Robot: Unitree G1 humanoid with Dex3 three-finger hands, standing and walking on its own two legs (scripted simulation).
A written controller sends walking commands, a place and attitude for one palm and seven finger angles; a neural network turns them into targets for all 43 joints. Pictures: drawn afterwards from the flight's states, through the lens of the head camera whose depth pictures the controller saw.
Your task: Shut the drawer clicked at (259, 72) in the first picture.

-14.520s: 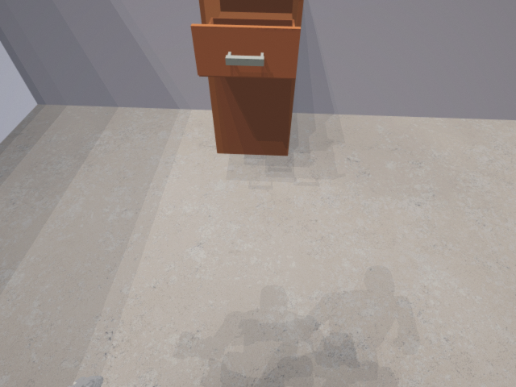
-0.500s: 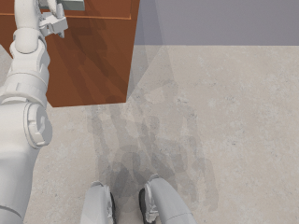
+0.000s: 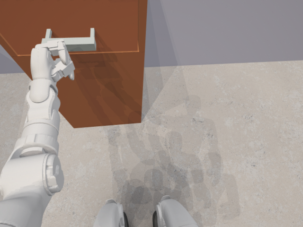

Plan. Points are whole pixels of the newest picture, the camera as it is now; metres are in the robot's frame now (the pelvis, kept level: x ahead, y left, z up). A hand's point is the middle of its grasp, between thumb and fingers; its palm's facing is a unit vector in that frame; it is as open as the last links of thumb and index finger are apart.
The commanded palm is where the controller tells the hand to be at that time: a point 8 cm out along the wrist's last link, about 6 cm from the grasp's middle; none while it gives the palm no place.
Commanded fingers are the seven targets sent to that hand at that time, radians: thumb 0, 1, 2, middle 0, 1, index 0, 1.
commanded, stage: draw the hand back to the body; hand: left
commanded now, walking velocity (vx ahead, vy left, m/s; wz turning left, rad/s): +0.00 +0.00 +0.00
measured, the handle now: (70, 38) +0.63 +0.16 +0.05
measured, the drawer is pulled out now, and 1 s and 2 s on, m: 0.00 0.00 0.00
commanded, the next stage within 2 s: step back with the hand held close in 1.18 s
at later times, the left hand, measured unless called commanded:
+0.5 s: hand (16, 119) +0.34 +0.20 +0.15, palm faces +0.16 -0.96 -0.23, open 3.3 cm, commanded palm +0.29 +0.25 +0.18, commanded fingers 0.00 0.90 0.90 -1.40 -1.60 -1.40 -1.60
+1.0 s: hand out of the picture +0.20 +0.24 +0.24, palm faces +0.41 -0.82 -0.39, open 3.3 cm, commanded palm +0.14 +0.28 +0.26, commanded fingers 0.00 0.90 0.90 -1.40 -1.60 -1.40 -1.60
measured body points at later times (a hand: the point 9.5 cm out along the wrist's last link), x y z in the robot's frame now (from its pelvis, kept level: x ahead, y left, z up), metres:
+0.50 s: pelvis +0.03 +0.00 +0.07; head +0.05 -0.01 +0.52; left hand +0.32 +0.25 +0.17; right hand +0.23 -0.23 -0.01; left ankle +0.01 +0.10 -0.66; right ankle -0.01 -0.10 -0.66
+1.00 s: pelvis +0.02 +0.00 +0.09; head +0.00 -0.04 +0.53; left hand +0.17 +0.28 +0.26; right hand +0.22 -0.21 -0.01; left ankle +0.01 +0.10 -0.66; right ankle -0.01 -0.10 -0.66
